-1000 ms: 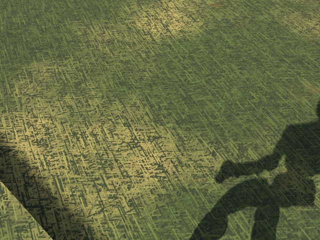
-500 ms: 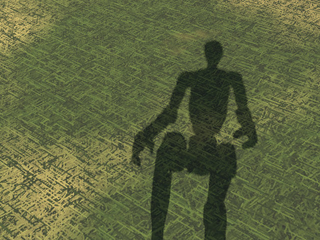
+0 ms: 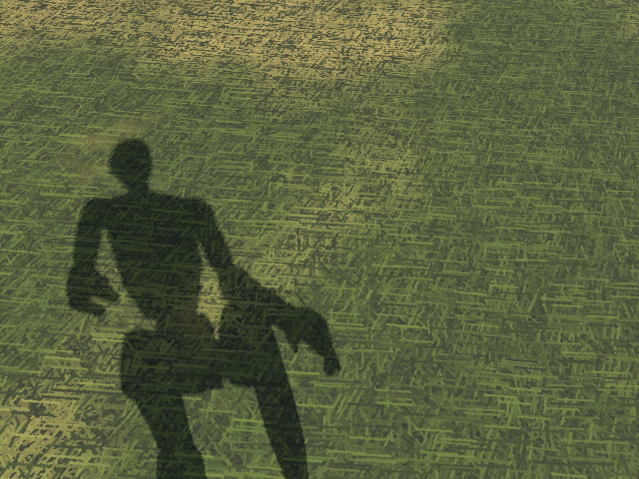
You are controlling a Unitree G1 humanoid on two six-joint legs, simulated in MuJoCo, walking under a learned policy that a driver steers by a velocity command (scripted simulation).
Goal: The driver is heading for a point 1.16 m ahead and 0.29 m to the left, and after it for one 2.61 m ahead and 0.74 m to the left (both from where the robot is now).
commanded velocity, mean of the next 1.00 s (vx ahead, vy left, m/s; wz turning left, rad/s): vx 0.53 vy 0.00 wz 0.21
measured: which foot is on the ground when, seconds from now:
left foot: down 0.00-0.30, up 0.32-0.86, down 0.88-1.00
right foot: up 0.00-0.28, down 0.30-0.84, up 0.86-1.00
